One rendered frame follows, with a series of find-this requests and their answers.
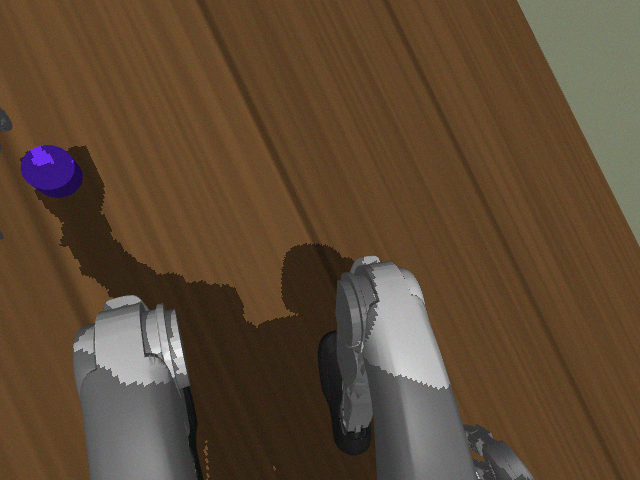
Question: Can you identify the tin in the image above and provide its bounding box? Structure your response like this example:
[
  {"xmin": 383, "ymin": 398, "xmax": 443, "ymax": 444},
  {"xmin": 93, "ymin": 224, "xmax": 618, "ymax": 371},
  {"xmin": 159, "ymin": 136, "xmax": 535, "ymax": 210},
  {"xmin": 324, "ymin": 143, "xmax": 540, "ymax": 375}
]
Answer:
[{"xmin": 21, "ymin": 145, "xmax": 83, "ymax": 198}]

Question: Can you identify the right robot foot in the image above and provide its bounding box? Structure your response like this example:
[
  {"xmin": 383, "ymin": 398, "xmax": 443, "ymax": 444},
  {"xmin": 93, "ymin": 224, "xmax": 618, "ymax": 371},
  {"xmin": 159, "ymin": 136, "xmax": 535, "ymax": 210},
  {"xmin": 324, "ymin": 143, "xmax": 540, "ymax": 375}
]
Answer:
[{"xmin": 318, "ymin": 330, "xmax": 371, "ymax": 455}]

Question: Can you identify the left robot foot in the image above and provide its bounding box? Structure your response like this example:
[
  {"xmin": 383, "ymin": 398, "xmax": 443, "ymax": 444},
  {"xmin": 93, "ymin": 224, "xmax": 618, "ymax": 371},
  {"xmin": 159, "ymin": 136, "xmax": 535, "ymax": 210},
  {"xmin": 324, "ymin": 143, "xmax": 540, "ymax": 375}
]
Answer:
[{"xmin": 183, "ymin": 386, "xmax": 203, "ymax": 480}]

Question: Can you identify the right robot hand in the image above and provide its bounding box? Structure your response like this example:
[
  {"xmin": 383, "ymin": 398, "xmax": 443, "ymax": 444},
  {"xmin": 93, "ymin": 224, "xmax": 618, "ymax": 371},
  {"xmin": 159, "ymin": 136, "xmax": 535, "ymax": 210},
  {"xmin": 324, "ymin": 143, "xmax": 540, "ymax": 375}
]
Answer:
[{"xmin": 463, "ymin": 424, "xmax": 535, "ymax": 480}]

